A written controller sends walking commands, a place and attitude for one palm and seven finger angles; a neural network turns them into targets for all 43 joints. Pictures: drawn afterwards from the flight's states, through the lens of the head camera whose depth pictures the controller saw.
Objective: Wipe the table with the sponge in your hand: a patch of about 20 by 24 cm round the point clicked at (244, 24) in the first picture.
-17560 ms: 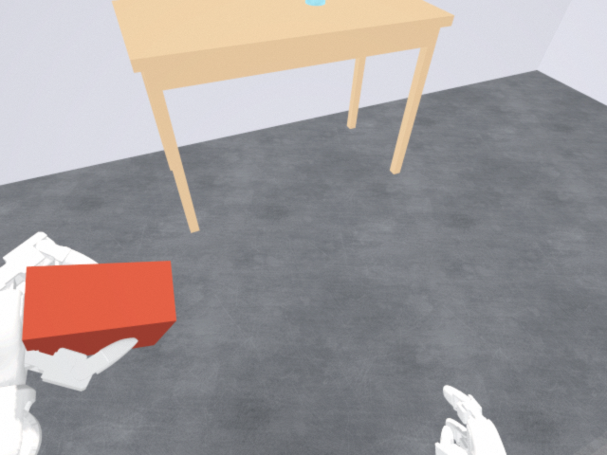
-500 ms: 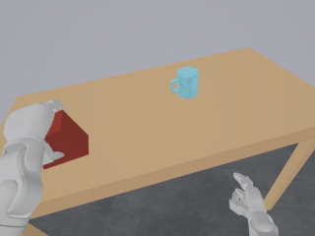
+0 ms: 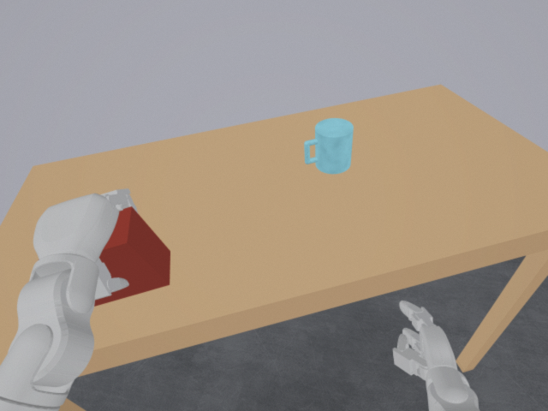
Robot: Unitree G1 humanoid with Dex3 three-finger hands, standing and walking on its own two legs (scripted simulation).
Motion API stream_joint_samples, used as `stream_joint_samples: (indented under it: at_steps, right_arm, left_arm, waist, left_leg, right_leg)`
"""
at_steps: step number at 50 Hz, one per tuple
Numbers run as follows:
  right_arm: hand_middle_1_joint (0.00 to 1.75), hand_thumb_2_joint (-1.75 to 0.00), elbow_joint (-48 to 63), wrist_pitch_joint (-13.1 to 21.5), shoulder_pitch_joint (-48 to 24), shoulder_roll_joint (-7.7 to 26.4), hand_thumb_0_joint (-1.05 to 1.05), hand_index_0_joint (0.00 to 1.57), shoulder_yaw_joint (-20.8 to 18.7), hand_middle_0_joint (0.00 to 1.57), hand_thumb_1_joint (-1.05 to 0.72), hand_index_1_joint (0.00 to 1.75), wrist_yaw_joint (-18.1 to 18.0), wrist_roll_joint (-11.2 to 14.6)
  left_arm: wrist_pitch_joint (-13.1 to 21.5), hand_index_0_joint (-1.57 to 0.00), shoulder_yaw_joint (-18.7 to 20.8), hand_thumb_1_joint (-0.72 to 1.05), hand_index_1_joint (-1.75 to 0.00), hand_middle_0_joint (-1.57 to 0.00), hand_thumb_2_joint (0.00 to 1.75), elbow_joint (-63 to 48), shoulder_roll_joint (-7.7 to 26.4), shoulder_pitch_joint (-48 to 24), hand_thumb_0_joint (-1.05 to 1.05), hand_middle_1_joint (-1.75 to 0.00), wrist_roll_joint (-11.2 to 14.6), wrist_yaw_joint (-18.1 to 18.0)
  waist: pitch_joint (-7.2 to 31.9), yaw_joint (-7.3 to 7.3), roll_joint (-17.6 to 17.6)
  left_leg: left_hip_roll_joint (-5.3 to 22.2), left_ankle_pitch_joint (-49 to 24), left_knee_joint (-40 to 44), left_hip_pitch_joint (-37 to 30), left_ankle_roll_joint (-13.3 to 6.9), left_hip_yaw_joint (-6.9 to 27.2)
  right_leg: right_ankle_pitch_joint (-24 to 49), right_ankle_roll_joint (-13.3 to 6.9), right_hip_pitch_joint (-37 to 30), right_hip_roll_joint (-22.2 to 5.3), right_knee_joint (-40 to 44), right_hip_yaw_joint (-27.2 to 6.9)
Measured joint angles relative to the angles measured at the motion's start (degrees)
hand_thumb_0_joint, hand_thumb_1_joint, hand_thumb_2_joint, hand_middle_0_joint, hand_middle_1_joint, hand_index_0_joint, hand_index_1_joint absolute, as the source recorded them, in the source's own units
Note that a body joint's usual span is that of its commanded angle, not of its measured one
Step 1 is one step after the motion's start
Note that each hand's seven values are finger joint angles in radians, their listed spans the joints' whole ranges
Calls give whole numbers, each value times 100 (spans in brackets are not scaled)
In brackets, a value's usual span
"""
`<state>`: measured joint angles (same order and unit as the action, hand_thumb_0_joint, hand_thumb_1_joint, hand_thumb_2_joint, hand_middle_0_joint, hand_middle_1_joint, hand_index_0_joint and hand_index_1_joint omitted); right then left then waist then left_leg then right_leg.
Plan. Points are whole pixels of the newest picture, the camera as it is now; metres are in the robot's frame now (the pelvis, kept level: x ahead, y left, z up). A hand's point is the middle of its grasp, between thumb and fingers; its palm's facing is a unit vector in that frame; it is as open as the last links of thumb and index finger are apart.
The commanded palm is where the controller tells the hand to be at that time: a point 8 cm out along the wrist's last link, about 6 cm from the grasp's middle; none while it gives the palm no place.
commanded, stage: move the sponge above the wiping area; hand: left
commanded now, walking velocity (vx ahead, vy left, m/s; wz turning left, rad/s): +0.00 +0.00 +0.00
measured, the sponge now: (119, 265) +0.24 +0.28 +0.12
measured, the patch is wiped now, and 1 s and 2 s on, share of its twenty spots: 0.00 0.00 0.00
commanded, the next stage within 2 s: none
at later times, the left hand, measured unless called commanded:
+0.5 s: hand (101, 248) +0.25 +0.29 +0.15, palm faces +0.06 -0.04 -1.00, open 9.8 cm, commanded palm +0.22 +0.30 +0.22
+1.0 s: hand (100, 236) +0.27 +0.31 +0.14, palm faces +0.09 -0.04 -0.99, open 9.8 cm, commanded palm +0.23 +0.30 +0.21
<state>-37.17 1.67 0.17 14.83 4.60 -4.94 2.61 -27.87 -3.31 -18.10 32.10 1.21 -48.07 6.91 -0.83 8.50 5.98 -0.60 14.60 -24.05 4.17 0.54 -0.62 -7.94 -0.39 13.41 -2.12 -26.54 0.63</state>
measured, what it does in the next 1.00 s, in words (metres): stands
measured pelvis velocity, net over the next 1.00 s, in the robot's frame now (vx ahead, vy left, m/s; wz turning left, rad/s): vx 0.02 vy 0.01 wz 0.01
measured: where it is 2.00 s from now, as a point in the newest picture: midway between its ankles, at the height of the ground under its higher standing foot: outside the picture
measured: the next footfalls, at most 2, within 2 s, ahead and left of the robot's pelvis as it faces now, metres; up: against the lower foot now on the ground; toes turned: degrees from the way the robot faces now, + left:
none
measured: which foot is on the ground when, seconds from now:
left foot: down 0.00-1.00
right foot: down 0.00-1.00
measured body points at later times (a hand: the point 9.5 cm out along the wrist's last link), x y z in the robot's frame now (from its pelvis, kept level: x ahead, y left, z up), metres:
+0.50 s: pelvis +0.01 +0.00 +0.00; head +0.00 -0.05 +0.45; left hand +0.24 +0.29 +0.20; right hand +0.27 -0.20 -0.07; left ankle -0.01 +0.13 -0.74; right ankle +0.08 -0.12 -0.74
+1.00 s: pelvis +0.02 +0.01 +0.00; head +0.00 -0.03 +0.45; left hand +0.26 +0.31 +0.20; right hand +0.27 -0.18 -0.07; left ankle -0.01 +0.13 -0.74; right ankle +0.08 -0.12 -0.74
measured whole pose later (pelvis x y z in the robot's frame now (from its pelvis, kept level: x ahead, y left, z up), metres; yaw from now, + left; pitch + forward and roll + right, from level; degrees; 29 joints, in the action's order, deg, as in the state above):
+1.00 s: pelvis +0.02 +0.01 +0.00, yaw +0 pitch -4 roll +1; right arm -38.9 3.1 1.6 14.5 3.7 -4.8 2.2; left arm -20.9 -0.5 -6.7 33.2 -2.0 -50.2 4.8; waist -1.0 7.9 5.2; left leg -0.2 14.8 -22.2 3.5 0.3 -0.1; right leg -7.5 -0.1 11.8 -1.7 -23.3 1.2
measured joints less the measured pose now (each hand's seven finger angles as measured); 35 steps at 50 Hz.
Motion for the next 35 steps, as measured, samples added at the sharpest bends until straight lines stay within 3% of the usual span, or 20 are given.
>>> stream_joint_samples:
  at_steps: [8, 15, 20, 26, 31, 35]
  right_arm:
    - [30, -90, -111, -5, -4, 32, 1, 21, -33, 20, -90, 30, 20, -19]
    - [30, -90, -95, 13, 24, 120, 1, 21, -61, 20, -90, 30, -13, 21]
    - [30, -90, -67, 105, 124, 156, 1, 20, -112, 20, -90, 30, -53, -15]
    - [30, -90, -125, 191, 265, 91, 1, 20, -168, 20, -90, 30, -59, -57]
    - [30, -90, -197, 143, 239, 59, 1, 20, -160, 20, -90, 30, -30, -16]
    - [30, -90, -195, 140, 194, 69, 1, 20, -143, 20, -90, 30, -28, 5]
  left_arm:
    - [40, -76, 134, -47, -134, -76, 104, 357, 181, -153, 0, -134, -106, -80]
    - [-2, -76, 305, -47, -134, -76, 104, 690, 270, -176, 0, -134, -78, 158]
    - [382, -76, 310, -47, -134, -76, 104, 674, 305, -7, 0, -134, -71, 295]
    - [910, -76, 434, -47, -134, -76, 104, 505, 312, 206, 0, -134, 5, 11]
    - [723, -76, 523, -47, -134, -76, 104, 843, 254, -15, 0, -134, 9, -193]
    - [487, -76, 424, -47, -134, -76, 104, 947, 136, -135, 0, -134, -54, -121]
  waist:
    - [4, 6, 4]
    - [2, -72, 11]
    - [-44, -86, -4]
    - [-11, -48, -1]
    - [-15, -38, 9]
    - [-22, -52, 32]
  left_leg:
    - [52, 18, 42, -44, 35, 19]
    - [66, 39, -3, 68, 43, 68]
    - [72, 69, -36, 91, 38, 87]
    - [99, 110, -18, 1, 36, 81]
    - [83, 84, 22, -13, 25, 79]
    - [37, 42, 64, 7, -6, 93]
  right_leg:
    - [-24, -32, -43, 51, 39, 25]
    - [-44, -36, 35, 56, 28, 74]
    - [-63, -38, 38, 60, 24, 92]
    - [-67, -27, -76, 89, 102, 89]
    - [-32, -8, -101, 74, 159, 85]
    - [-8, 17, -84, 27, 186, 91]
